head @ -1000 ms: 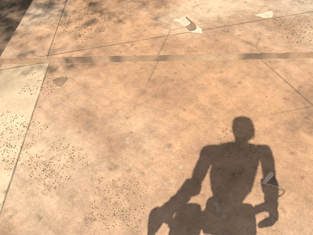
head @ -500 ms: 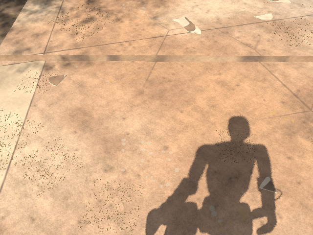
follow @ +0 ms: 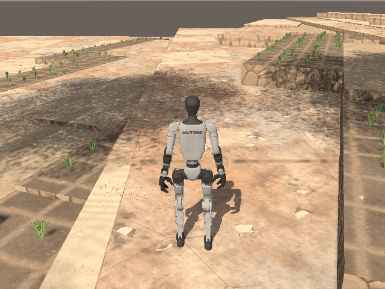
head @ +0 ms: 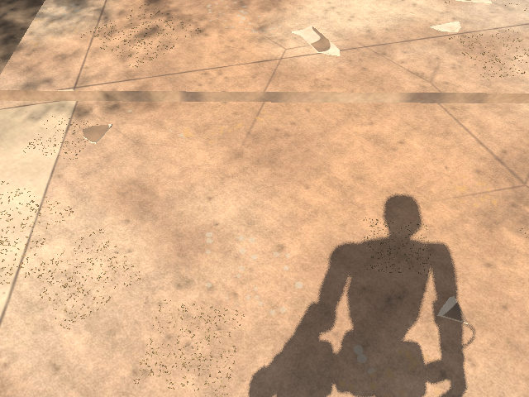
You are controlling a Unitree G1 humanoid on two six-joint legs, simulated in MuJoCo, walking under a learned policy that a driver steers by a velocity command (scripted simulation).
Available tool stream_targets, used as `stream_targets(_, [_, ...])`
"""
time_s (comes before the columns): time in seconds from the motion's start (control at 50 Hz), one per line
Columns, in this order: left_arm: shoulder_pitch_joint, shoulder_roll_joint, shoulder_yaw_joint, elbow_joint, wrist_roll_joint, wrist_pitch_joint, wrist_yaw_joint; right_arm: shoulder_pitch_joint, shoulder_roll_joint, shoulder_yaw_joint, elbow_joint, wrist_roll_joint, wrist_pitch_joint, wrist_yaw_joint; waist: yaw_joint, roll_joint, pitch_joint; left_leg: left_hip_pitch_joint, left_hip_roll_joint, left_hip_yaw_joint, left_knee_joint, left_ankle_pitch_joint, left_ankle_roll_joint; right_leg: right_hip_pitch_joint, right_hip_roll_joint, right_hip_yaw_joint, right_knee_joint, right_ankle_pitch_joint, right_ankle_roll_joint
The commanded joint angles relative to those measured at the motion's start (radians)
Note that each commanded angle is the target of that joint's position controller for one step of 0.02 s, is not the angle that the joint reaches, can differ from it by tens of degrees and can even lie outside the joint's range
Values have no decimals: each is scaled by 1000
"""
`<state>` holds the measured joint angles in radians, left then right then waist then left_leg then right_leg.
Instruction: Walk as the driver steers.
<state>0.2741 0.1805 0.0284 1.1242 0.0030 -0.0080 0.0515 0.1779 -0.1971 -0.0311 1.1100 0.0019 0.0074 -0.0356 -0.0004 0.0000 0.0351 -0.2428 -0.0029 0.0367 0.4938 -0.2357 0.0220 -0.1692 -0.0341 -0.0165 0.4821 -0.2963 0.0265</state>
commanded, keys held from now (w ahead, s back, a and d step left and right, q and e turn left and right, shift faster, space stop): no key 1.00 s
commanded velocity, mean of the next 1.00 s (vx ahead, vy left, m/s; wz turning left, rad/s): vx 0.00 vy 0.00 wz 0.00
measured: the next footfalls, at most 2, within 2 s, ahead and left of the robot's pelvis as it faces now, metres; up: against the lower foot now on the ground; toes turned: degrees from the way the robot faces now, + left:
left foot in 1.96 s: +0.45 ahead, +0.08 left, +0.00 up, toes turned +2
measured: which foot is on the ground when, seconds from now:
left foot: down 0.00-1.00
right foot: down 0.00-1.00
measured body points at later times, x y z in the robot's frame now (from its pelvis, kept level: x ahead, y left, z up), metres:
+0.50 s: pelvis +0.00 +0.00 +0.00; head +0.02 +0.00 +0.45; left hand -0.01 +0.23 -0.16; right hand +0.04 -0.24 -0.16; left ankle +0.02 +0.11 -0.74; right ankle -0.02 -0.13 -0.74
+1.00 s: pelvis +0.01 +0.00 +0.00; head +0.02 +0.00 +0.45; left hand -0.02 +0.23 -0.16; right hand +0.03 -0.24 -0.16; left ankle +0.02 +0.11 -0.74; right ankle -0.02 -0.13 -0.74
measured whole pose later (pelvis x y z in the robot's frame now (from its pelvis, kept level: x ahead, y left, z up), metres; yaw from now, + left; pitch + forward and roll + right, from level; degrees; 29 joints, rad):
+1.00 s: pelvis +0.01 +0.00 +0.00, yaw +0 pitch +0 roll +0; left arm 0.33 0.16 0.02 1.11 0.00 -0.01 0.05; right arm 0.23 -0.18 -0.03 1.10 0.01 0.00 -0.04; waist 0.00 0.00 0.03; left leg -0.25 0.00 0.04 0.50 -0.25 0.02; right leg -0.17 -0.03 -0.02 0.49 -0.31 0.02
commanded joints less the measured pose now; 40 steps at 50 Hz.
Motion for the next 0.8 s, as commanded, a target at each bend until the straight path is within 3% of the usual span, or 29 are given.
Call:
stream_targets(0.02, [64,89,12,-13,0,-6,3,20,-99,-14,-27,0,-7,-3,-1,0,7,44,45,-50,-93,90,29,-80,-6,1,-87,92,-22])
stream_targets(0.8, [130,65,9,-21,-4,-7,4,83,-78,-8,-29,4,-9,-6,-1,-3,17,46,40,-42,-75,132,26,-85,-2,1,-83,114,-24])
